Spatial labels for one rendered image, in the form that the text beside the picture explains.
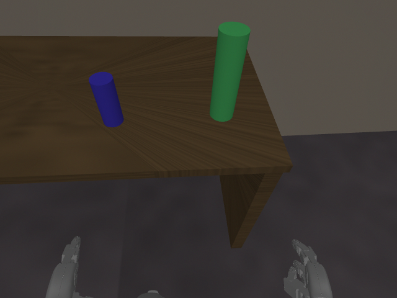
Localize left robot hand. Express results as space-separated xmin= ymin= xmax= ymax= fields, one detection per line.
xmin=45 ymin=236 xmax=93 ymax=298

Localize right robot hand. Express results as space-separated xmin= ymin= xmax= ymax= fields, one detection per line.
xmin=283 ymin=239 xmax=333 ymax=298

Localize desk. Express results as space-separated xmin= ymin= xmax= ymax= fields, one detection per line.
xmin=0 ymin=36 xmax=293 ymax=248

